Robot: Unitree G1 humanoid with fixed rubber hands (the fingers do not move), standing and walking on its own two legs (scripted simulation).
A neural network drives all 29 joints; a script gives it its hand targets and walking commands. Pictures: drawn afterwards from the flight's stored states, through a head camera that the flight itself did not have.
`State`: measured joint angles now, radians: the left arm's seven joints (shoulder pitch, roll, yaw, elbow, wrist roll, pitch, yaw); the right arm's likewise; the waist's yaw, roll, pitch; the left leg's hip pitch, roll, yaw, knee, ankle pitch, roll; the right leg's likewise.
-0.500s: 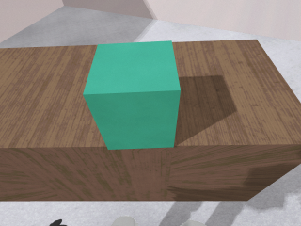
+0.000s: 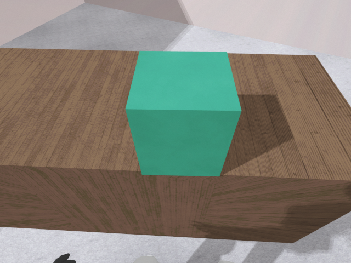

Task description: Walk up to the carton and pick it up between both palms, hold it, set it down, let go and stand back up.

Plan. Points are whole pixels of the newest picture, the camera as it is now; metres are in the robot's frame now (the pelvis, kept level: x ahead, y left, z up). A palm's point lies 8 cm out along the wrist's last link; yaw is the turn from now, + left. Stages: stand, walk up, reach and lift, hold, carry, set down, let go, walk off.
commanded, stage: walk up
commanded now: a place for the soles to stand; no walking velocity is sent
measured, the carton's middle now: (181, 117) +0.44 +0.02 +0.07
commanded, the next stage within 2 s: reach and lift in 0.78 s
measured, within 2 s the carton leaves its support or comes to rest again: neither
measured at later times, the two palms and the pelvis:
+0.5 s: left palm out of the picture +0.09 +0.31 -0.10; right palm out of the picture +0.06 -0.31 -0.09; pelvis +0.00 +0.01 +0.00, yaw +1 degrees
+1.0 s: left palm (63, 259) +0.15 +0.29 -0.10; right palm out of the picture +0.12 -0.29 -0.09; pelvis -0.01 +0.00 +0.00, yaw +0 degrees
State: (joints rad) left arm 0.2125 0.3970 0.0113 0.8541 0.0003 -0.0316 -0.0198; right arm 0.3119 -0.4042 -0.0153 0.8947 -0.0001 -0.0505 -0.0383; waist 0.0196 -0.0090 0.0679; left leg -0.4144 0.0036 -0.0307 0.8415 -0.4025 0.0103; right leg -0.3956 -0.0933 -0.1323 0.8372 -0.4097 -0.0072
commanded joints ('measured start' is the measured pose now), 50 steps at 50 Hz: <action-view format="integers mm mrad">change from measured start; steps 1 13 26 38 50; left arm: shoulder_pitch -84 -103 -89 -38 -213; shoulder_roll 179 248 273 312 143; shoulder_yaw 68 84 85 97 143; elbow -34 -19 -8 5 -559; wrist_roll -2 11 12 17 59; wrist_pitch -11 -25 -32 -39 456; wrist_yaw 15 19 27 28 63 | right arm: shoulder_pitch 11 -11 -42 -95 -303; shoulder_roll -301 -223 -211 -209 -112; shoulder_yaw -78 -57 -55 -52 -179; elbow -1 4 -10 -32 -36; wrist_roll -19 -10 -12 -8 -66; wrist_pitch -39 -30 -13 1 -158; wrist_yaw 12 16 22 21 86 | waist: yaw -29 -42 -25 4 -35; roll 168 -12 -14 -41 10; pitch -89 -106 -106 -78 -228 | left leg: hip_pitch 102 74 15 -94 145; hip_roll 191 28 16 3 35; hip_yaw -435 -65 -49 -26 102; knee -358 -179 -131 -39 -207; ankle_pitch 170 241 225 111 275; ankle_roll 170 58 50 24 -56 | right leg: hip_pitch -76 62 95 161 176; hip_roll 16 -152 -192 -258 92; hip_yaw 67 161 201 333 16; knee -13 -271 -287 -403 -176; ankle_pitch -58 94 71 -50 274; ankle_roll -23 -101 -127 -180 -23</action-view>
